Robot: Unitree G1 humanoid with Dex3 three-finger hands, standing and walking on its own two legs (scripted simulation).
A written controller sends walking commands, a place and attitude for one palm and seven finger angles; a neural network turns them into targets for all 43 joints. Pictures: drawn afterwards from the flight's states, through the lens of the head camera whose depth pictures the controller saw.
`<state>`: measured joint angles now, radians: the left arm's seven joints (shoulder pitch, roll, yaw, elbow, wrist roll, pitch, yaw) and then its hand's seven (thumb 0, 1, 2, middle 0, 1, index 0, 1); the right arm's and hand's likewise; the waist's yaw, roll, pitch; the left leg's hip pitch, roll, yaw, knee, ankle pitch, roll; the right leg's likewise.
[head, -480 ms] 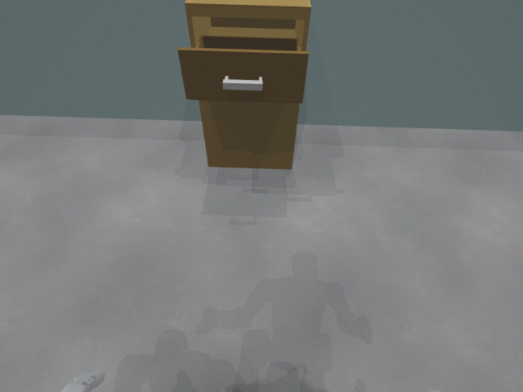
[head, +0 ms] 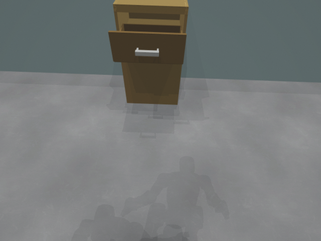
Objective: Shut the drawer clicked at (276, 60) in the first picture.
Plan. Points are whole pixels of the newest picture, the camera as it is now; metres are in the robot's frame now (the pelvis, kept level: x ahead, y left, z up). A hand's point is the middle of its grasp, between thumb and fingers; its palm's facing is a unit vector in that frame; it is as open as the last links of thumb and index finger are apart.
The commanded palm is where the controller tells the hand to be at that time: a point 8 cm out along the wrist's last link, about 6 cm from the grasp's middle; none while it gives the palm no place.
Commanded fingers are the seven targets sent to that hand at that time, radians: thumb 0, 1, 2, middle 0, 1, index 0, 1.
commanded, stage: stand and wait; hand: left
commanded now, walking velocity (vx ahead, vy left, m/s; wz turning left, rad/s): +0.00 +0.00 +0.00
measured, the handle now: (147, 51) +1.08 +0.14 -0.07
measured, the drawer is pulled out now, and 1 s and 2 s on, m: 0.30 0.30 0.30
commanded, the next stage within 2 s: look at it before walking up in 0.38 s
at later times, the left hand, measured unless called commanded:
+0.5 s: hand out of the picture +0.07 +0.24 -0.15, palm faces -0.04 -0.94 -0.33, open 7.4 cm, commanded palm none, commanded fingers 0.00 0.90 0.90 -0.20 -0.30 -0.20 -0.30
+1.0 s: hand out of the picture +0.07 +0.24 -0.15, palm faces -0.03 -0.94 -0.33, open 7.4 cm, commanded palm none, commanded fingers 0.00 0.90 0.90 -0.20 -0.30 -0.20 -0.30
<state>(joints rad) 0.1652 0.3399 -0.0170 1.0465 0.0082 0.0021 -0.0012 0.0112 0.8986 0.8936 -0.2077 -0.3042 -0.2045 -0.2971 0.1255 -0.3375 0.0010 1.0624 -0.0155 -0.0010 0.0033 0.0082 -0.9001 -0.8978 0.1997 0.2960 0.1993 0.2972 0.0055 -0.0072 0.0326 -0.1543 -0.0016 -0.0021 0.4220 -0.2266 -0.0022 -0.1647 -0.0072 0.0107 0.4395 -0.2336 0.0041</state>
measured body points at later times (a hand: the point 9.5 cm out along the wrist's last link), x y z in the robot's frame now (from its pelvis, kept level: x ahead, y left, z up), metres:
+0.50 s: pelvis -0.01 -0.01 +0.00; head -0.01 -0.01 +0.45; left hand +0.07 +0.29 -0.13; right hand +0.05 -0.30 -0.13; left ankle +0.00 +0.12 -0.74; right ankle +0.00 -0.12 -0.74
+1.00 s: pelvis +0.00 -0.01 +0.00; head +0.00 +0.00 +0.45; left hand +0.07 +0.29 -0.13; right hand +0.07 -0.30 -0.13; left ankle +0.00 +0.12 -0.74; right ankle +0.00 -0.12 -0.74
